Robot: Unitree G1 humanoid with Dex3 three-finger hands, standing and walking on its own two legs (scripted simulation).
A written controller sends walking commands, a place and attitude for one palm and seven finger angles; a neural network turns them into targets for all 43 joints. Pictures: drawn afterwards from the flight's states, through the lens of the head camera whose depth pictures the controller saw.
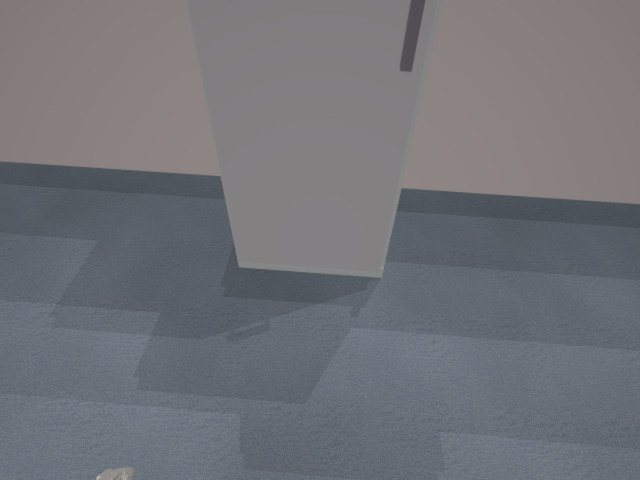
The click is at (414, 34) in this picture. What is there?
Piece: fridge door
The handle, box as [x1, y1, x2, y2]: [400, 0, 424, 71]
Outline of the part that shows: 424,0 411,0 400,61 400,70 411,71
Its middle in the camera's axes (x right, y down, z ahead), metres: +0.20 -0.51 +0.78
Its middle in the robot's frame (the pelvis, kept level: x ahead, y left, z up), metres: +0.95 -0.14 +0.27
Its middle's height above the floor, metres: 1.04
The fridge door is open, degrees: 0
